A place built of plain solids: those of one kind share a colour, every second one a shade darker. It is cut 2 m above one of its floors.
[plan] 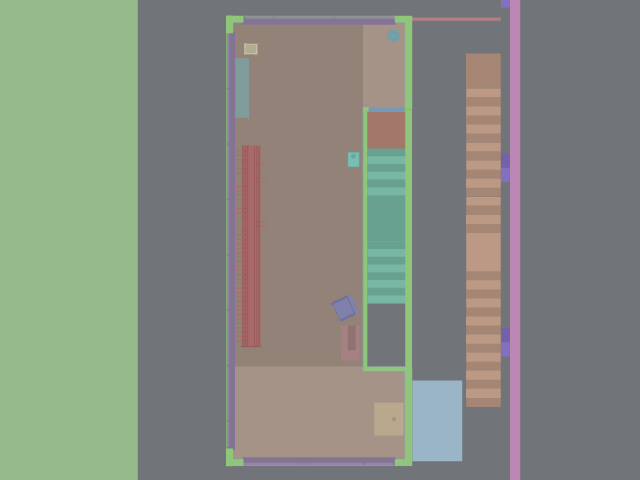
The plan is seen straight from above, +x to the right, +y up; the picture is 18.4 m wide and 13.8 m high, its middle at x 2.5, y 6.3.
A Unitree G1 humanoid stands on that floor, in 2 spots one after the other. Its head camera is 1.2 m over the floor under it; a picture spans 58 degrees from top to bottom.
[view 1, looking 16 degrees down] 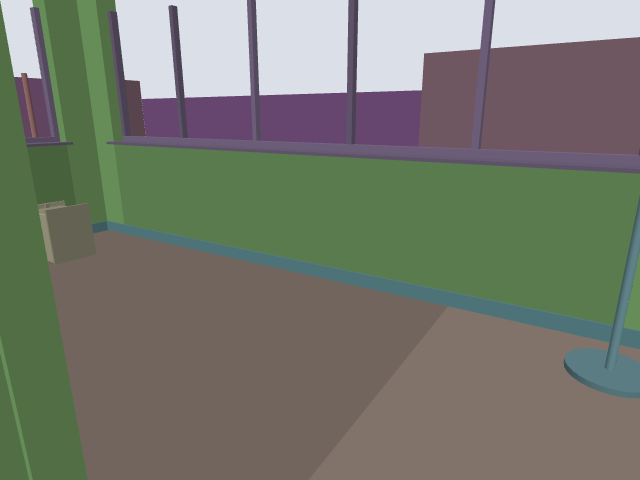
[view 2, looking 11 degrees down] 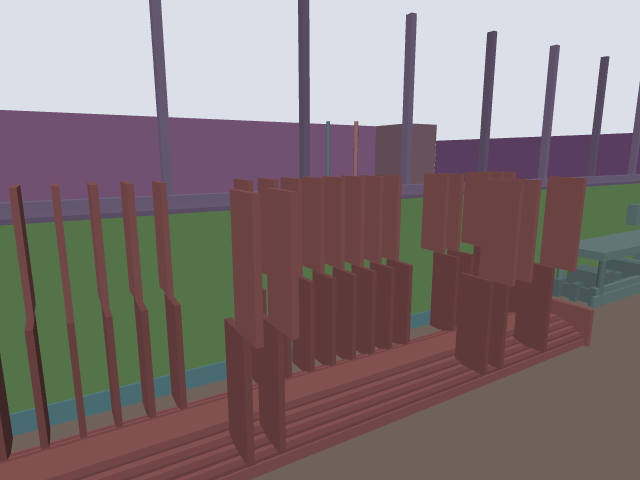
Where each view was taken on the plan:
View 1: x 4.41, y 9.88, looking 122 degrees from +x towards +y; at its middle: wall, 3.28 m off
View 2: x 2.15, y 6.20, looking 149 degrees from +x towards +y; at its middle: lever_frame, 2.21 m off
